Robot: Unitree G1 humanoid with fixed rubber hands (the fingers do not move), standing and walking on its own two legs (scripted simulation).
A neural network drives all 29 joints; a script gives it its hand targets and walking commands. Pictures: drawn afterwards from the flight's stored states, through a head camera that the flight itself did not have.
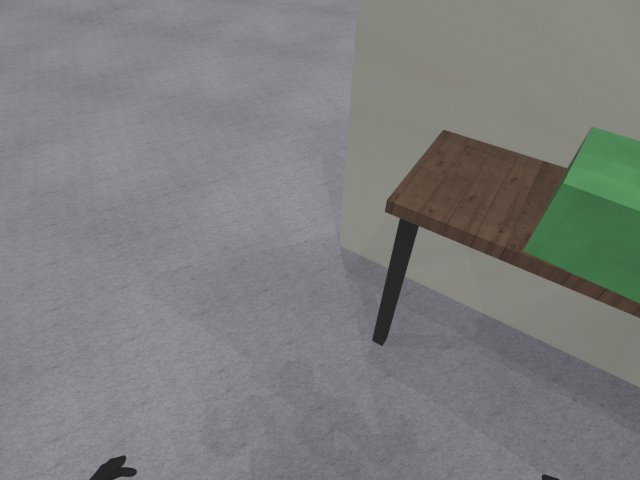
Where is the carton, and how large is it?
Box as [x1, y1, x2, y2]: [523, 127, 639, 302]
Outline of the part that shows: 591,127 549,199 523,250 639,302 639,141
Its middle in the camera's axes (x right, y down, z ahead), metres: +0.59 -0.05 +0.72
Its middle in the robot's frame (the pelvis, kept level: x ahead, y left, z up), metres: +0.60 -0.56 -0.02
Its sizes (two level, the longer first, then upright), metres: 0.284 0.228 0.172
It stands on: a table, 0.66 m high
